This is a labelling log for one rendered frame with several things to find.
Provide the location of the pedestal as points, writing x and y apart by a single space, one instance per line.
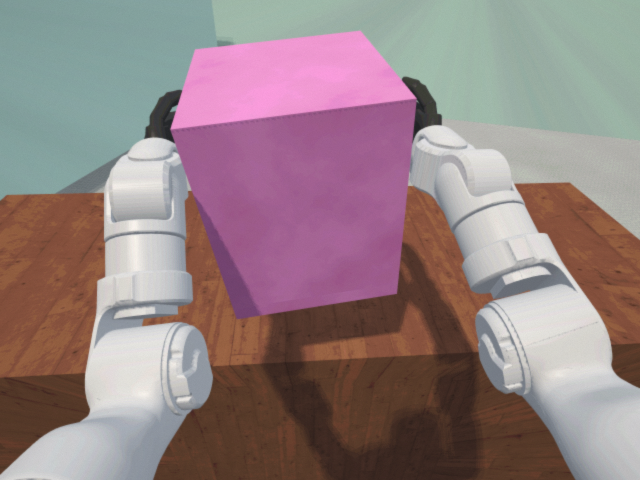
384 388

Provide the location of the left robot forearm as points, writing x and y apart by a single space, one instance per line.
145 233

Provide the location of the carton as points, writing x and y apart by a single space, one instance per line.
297 152

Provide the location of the robot right upper arm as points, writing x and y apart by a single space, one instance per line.
548 346

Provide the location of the right robot forearm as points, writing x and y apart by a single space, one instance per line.
504 254

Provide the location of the robot left upper arm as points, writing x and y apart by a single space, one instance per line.
141 384

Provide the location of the robot right hand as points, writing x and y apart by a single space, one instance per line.
426 110

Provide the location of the robot left hand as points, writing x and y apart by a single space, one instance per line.
161 118

